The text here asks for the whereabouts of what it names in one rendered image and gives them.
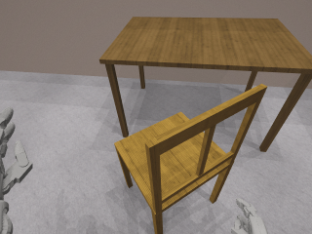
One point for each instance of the robot right hand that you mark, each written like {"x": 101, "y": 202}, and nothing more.
{"x": 254, "y": 224}

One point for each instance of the table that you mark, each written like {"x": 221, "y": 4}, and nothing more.
{"x": 242, "y": 44}

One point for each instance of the left robot forearm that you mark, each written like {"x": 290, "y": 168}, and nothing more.
{"x": 6, "y": 226}

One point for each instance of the chair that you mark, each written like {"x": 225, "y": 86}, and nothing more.
{"x": 172, "y": 158}

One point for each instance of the robot left hand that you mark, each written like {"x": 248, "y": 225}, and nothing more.
{"x": 20, "y": 168}

